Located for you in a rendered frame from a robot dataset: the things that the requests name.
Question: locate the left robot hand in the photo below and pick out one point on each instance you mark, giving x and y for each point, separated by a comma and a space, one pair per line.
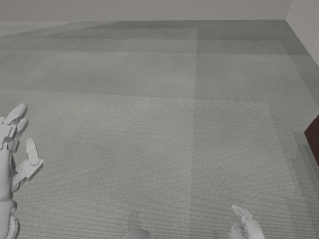
11, 129

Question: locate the right robot hand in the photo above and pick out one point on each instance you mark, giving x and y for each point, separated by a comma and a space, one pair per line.
251, 229

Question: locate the counter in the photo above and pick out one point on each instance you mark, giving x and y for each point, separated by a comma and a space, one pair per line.
312, 136

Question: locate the left robot forearm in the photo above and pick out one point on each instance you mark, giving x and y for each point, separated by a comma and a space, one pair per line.
9, 224

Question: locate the left robot thigh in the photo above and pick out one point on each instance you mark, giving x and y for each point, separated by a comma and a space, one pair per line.
138, 233

